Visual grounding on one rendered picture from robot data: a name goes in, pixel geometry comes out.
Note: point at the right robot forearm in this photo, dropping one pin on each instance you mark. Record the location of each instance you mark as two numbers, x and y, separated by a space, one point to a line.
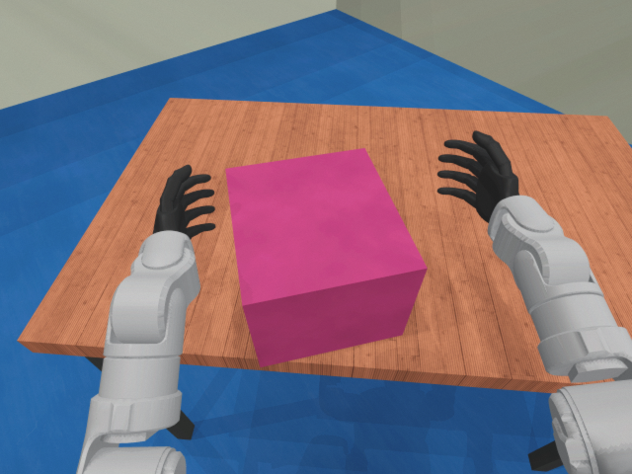
578 335

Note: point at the robot right upper arm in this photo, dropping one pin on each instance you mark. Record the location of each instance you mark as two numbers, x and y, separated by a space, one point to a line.
592 425

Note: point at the robot left upper arm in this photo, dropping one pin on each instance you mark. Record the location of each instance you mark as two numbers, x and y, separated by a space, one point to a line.
137 460

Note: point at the carton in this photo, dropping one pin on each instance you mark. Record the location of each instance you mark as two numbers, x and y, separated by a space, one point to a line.
325 261

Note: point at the right robot hand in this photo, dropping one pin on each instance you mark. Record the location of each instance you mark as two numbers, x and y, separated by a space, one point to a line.
494 179

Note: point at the left robot forearm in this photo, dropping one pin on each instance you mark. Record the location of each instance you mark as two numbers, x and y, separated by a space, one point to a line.
138 393

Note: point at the left robot hand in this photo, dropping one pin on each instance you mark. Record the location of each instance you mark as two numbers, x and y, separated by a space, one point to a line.
171 214

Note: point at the table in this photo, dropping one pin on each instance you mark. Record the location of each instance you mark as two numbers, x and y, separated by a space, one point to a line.
469 325

